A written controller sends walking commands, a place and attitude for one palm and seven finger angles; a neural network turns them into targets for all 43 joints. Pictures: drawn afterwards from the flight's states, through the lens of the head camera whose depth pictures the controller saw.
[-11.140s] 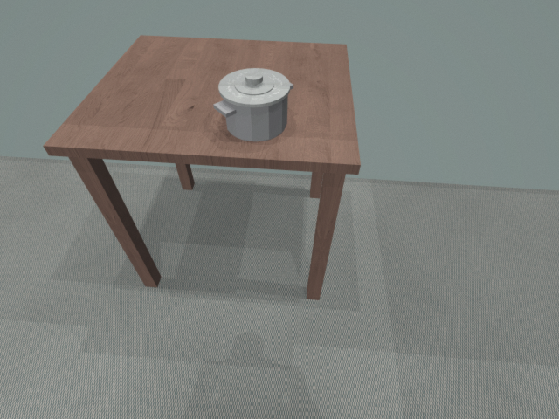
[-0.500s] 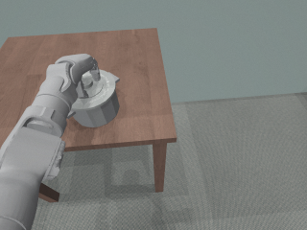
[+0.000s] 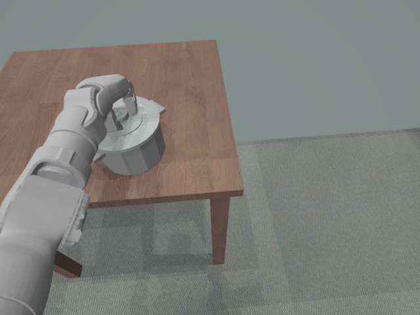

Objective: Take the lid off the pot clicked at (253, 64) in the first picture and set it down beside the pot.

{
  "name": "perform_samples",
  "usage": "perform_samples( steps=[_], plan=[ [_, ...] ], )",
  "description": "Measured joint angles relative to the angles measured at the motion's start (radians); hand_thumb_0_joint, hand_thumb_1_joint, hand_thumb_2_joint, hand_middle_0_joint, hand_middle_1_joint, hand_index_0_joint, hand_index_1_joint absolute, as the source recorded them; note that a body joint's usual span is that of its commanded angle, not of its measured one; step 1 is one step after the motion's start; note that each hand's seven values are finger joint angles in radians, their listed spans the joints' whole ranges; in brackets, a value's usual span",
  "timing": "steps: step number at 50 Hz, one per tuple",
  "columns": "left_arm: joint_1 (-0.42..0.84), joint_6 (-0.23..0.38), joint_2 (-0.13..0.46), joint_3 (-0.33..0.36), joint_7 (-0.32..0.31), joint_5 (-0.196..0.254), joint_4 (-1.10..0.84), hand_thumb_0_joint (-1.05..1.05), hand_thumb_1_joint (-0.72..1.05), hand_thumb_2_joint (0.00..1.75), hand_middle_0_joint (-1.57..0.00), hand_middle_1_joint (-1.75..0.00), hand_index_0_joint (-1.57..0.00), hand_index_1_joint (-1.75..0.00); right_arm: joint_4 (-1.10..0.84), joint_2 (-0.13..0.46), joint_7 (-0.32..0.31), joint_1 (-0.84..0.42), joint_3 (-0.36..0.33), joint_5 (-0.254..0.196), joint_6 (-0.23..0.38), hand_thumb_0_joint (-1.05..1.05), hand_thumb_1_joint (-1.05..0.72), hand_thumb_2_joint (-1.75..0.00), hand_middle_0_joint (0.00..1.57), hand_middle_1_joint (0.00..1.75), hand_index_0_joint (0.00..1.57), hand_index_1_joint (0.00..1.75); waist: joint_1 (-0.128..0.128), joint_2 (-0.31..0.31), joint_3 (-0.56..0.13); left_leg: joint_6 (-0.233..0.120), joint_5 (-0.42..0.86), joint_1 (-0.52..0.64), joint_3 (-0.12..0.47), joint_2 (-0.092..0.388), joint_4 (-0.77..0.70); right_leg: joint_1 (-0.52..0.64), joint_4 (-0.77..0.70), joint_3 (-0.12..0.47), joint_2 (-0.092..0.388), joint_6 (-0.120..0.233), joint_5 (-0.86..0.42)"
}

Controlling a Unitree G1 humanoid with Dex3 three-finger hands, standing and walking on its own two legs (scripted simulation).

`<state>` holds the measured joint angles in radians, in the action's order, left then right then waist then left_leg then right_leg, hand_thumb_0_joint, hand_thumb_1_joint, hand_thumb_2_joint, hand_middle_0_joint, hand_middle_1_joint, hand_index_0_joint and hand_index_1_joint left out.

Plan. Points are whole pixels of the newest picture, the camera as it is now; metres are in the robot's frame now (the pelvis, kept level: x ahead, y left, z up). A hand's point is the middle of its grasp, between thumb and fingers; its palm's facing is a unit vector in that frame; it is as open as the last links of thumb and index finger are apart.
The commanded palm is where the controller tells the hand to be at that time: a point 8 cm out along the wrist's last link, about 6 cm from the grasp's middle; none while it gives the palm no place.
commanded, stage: close the fingers and squeeze the knob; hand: left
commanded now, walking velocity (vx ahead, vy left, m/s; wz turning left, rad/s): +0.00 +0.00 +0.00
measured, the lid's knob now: (118, 114) +0.51 +0.17 +0.09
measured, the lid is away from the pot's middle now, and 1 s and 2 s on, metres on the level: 0.00 0.00 0.01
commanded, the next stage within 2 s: lift the lid straight up in 1.10 s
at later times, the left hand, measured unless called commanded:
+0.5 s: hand (112, 114) +0.48 +0.17 +0.12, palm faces -0.39 -0.07 -0.92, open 6.7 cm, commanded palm +0.49 +0.18 +0.18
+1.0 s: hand (111, 114) +0.49 +0.17 +0.12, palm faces -0.39 -0.07 -0.92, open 6.6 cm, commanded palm +0.49 +0.17 +0.18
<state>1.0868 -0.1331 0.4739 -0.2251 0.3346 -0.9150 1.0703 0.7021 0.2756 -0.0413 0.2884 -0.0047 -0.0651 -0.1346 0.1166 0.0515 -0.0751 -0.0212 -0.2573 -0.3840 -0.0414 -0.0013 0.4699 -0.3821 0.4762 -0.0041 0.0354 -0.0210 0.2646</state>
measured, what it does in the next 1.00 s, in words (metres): stands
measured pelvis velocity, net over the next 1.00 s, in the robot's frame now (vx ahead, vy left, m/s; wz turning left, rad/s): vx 0.00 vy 0.00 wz -0.01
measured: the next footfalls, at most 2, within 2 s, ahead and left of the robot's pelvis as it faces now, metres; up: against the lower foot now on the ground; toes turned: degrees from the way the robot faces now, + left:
none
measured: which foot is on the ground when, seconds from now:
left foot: down 0.00-1.00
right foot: down 0.00-1.00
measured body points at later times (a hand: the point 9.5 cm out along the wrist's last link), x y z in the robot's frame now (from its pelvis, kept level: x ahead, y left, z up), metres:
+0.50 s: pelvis +0.00 +0.00 +0.00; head +0.05 -0.02 +0.45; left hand +0.50 +0.17 +0.17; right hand +0.03 -0.27 -0.14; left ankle -0.02 +0.11 -0.74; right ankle -0.03 -0.13 -0.74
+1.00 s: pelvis +0.00 +0.00 +0.00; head +0.05 -0.01 +0.45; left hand +0.50 +0.17 +0.17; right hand +0.04 -0.27 -0.13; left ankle -0.02 +0.11 -0.74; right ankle -0.03 -0.13 -0.74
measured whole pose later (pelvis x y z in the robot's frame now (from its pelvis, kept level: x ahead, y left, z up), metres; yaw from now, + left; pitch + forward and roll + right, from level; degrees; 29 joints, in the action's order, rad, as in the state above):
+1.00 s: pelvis +0.00 +0.00 +0.00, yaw +0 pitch +10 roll +0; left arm 1.10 -0.13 0.49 -0.21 0.34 -0.93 1.08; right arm 0.69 0.28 -0.05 0.30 0.00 -0.06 -0.14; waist 0.13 0.05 -0.08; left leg -0.02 -0.26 -0.39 -0.05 0.00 0.48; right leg -0.39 0.47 0.00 0.03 -0.02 0.26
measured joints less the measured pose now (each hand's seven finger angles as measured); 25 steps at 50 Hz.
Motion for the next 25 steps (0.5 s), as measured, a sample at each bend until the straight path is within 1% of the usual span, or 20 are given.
perform_samples(
  steps=[3, 8, 13, 18, 25],
  plan=[
    [0.007, -0.005, 0.001, -0.003, 0.002, -0.009, -0.002, 0.00, 0.26, 0.83, -0.64, -1.06, -0.63, -1.06, -0.002, -0.001, -0.001, -0.003, -0.001, 0.001, 0.003, 0.01, -0.90, -0.90, 0.20, 0.30, 0.20, 0.30, 0.002, -0.001, 0.001, 0.000, 0.001, -0.004, -0.001, -0.001, 0.000, -0.005, 0.001, 0.001, 0.001, 0.000, -0.001],
    [-0.002, 0.000, 0.002, 0.007, 0.000, -0.006, -0.008, 0.00, 0.30, 0.78, -0.66, -1.06, -0.66, -1.06, -0.005, 0.001, 0.002, 0.005, -0.004, 0.005, 0.002, 0.01, -0.90, -0.90, 0.20, 0.30, 0.20, 0.30, 0.001, 0.002, -0.003, -0.001, 0.001, -0.002, -0.003, -0.001, -0.003, -0.004, -0.002, 0.003, 0.001, -0.002, -0.002],
    [0.020, -0.002, 0.005, 0.012, 0.006, -0.003, 0.022, 0.00, 0.32, 0.71, -0.67, -1.05, -0.68, -1.04, 0.002, 0.001, -0.003, 0.006, 0.005, 0.000, -0.002, 0.01, -0.90, -0.90, 0.20, 0.30, 0.20, 0.30, 0.006, -0.003, -0.001, -0.001, -0.001, -0.004, -0.004, 0.001, 0.001, -0.004, -0.002, 0.004, -0.001, -0.002, -0.002],
    [0.008, 0.004, 0.014, 0.022, 0.008, -0.012, 0.005, 0.00, 0.34, 0.62, -0.70, -1.03, -0.70, -1.02, -0.005, 0.003, -0.004, 0.016, -0.001, 0.004, -0.001, 0.01, -0.90, -0.90, 0.20, 0.30, 0.20, 0.30, 0.009, -0.001, -0.003, -0.001, -0.001, -0.007, -0.006, 0.002, 0.001, -0.008, -0.002, 0.006, -0.002, -0.001, -0.003],
    [-0.001, 0.007, 0.019, 0.027, 0.003, -0.008, -0.002, 0.00, 0.41, 0.45, -0.73, -1.00, -0.73, -0.98, -0.003, 0.005, -0.002, 0.022, -0.002, 0.003, -0.004, 0.01, -0.90, -0.90, 0.20, 0.30, 0.20, 0.30, 0.011, 0.001, -0.001, -0.002, -0.001, -0.001, -0.008, 0.003, -0.001, -0.003, -0.007, 0.008, -0.003, -0.002, -0.005]
  ],
)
